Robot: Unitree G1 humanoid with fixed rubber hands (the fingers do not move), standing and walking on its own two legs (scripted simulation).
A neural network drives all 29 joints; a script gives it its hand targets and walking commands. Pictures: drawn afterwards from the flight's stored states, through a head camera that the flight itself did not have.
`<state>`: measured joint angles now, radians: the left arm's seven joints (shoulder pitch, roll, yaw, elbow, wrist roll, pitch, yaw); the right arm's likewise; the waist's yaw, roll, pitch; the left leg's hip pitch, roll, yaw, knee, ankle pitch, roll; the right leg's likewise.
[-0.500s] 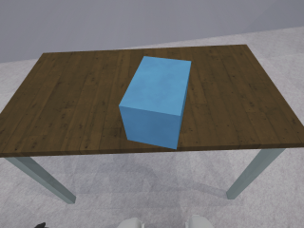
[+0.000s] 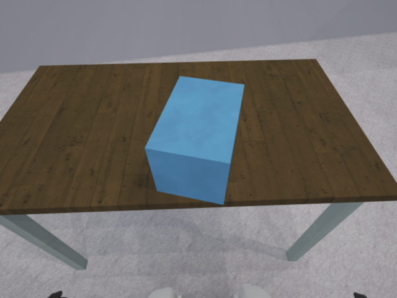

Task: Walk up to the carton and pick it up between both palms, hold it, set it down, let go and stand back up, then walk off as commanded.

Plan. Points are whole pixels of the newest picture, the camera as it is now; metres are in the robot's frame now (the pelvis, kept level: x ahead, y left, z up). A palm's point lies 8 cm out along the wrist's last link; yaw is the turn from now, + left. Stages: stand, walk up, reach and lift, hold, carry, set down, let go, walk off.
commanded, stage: walk up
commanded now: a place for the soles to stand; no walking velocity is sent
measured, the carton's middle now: (200, 137) +0.46 +0.02 +0.05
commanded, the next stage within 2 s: reach and lift in 0.48 s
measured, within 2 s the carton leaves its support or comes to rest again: neither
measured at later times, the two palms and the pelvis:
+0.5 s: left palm out of the picture +0.08 +0.32 -0.08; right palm out of the picture +0.09 -0.33 -0.09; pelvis +0.00 +0.00 +0.00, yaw +0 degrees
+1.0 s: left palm (70, 273) +0.18 +0.27 -0.04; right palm out of the picture +0.13 -0.31 -0.03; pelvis +0.00 +0.00 +0.02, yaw +0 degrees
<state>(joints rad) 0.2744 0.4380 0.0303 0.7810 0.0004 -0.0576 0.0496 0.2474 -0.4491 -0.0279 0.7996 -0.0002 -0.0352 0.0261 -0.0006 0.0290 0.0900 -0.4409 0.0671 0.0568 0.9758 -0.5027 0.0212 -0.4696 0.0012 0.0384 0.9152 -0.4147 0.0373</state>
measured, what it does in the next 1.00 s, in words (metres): stands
